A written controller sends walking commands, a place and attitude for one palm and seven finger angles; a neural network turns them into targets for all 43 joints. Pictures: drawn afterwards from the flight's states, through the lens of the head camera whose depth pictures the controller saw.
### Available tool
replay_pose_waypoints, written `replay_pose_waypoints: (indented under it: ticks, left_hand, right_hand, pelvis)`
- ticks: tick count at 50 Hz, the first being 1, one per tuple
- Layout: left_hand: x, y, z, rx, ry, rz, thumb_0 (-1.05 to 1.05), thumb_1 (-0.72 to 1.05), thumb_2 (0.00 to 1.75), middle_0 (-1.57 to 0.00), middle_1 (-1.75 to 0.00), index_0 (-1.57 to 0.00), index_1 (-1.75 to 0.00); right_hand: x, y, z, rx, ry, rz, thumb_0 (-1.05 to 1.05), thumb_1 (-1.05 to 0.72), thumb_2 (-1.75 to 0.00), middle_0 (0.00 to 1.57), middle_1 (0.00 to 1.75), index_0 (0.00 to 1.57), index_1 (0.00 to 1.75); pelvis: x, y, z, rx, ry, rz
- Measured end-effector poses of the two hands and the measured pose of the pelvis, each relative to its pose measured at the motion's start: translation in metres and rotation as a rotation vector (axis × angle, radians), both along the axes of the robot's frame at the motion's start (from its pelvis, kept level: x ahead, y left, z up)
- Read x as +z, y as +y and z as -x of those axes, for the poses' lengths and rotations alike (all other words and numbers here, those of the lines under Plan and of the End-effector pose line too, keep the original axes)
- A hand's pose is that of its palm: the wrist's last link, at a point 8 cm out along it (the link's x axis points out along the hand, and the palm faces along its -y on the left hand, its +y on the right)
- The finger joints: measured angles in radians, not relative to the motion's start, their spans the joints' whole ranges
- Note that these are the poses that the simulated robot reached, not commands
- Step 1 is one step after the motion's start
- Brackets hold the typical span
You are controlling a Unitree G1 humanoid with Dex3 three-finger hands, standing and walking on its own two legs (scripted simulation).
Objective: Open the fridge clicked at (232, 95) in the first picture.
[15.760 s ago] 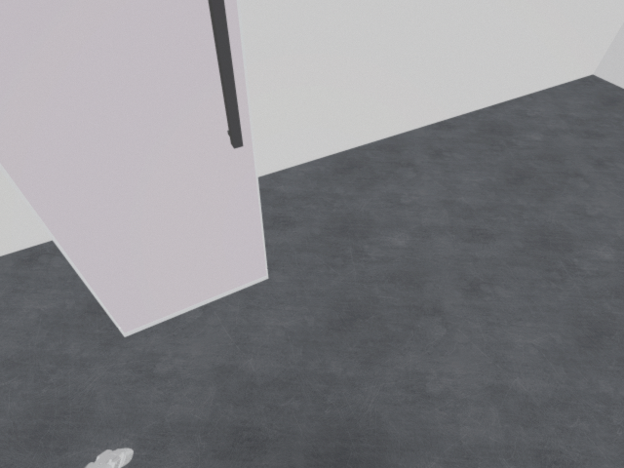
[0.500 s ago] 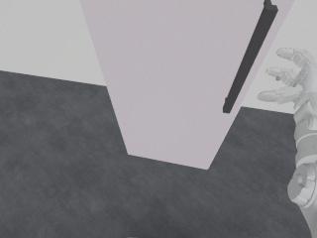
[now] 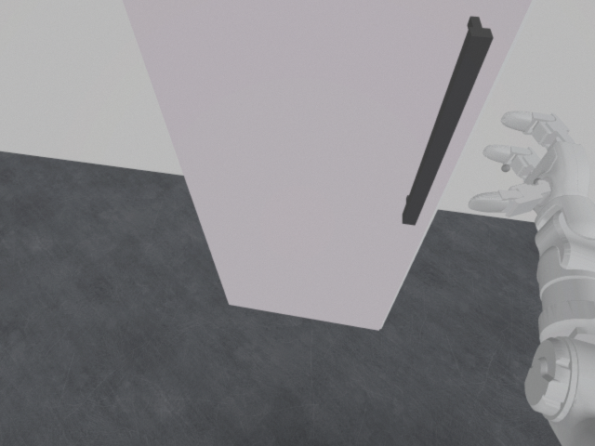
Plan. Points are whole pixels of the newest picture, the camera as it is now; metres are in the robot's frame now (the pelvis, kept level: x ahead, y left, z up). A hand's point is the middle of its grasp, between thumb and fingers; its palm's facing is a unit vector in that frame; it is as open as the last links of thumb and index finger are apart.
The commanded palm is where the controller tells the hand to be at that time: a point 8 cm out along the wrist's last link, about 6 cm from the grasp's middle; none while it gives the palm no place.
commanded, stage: move the hooked fingers beside the handle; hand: right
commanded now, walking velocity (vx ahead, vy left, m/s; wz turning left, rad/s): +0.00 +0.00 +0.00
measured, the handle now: (435, 140) +0.54 -0.12 +0.13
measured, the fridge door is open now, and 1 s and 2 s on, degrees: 0 0 0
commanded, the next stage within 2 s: feel for the door with the fingertips in 0.30 s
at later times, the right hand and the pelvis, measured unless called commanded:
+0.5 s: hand (498, 165) +0.46 -0.18 +0.16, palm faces +0.02 +1.00 +0.02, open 14.0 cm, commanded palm +0.44 -0.23 +0.15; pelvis -0.01 +0.01 +0.00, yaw +0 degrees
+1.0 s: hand (473, 156) +0.48 -0.16 +0.16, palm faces +0.08 +1.00 +0.00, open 14.0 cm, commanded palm +0.45 -0.20 +0.15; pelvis -0.02 +0.02 +0.00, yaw +0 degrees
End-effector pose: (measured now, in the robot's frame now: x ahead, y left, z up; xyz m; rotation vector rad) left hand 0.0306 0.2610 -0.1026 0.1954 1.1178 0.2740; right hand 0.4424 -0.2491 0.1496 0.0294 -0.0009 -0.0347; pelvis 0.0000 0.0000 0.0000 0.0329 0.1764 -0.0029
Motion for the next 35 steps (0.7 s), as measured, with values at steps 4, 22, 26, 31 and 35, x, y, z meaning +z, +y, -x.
replay_pose_waypoints:
  ticks: [4, 22, 26, 31, 35]
  left_hand:
    - [0.002, 0.0, -0.02, -0.036, -0.052, -0.002, 0.01, 0.9, 0.9, -0.2, -0.3, -0.2, -0.3]
    - [-0.003, 0.013, 0.02, -0.003, 0.034, -0.013, 0.01, 0.9, 0.9, -0.2, -0.3, -0.2, -0.3]
    - [-0.004, 0.013, 0.032, 0.012, 0.059, -0.008, 0.01, 0.9, 0.9, -0.2, -0.3, -0.2, -0.3]
    - [-0.006, 0.012, 0.035, 0.02, 0.054, 0.003, 0.01, 0.9, 0.9, -0.2, -0.3, -0.2, -0.3]
    - [-0.006, 0.009, 0.032, 0.021, 0.024, 0.016, 0.01, 0.9, 0.9, -0.2, -0.3, -0.2, -0.3]
  right_hand:
    - [-0.004, 0.004, 0.002, -0.005, 0.028, -0.013, -0.01, 0.5, -0.3, 0.3, 1.2, 0.3, 1.2]
    - [0.005, 0.004, 0.003, -0.004, -0.006, 0.01, -0.01, 0.5, -0.3, 0.3, 1.2, 0.3, 1.2]
    - [0.007, 0.016, 0.004, 0.016, -0.024, 0.008, -0.01, 0.5, -0.3, 0.3, 1.2, 0.3, 1.2]
    - [0.003, 0.036, 0.003, 0.025, -0.004, -0.006, -0.01, 0.5, -0.3, 0.3, 1.2, 0.3, 1.2]
    - [0.002, 0.049, 0.002, 0.016, -0.008, 0.003, -0.01, 0.5, -0.3, 0.3, 1.2, 0.3, 1.2]
  pelvis:
    - [0.0, 0.001, 0.003, -0.007, -0.003, 0.003]
    - [-0.002, 0.009, 0.012, -0.008, 0.001, 0.003]
    - [-0.002, 0.009, 0.012, -0.008, -0.004, 0.003]
    - [-0.002, 0.01, 0.013, -0.006, -0.009, 0.005]
    - [-0.001, 0.01, 0.015, 0.0, -0.011, 0.008]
